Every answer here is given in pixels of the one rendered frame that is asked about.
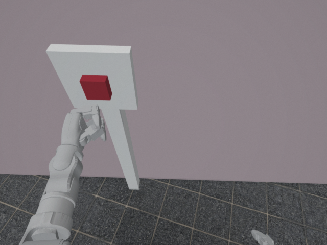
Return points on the button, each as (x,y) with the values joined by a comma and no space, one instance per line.
(96,87)

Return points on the left robot forearm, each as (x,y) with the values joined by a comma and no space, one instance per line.
(53,219)

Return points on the panel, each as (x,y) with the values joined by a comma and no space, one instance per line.
(72,61)

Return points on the robot left hand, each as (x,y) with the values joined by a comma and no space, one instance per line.
(76,131)

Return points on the robot right hand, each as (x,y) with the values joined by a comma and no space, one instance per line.
(262,238)

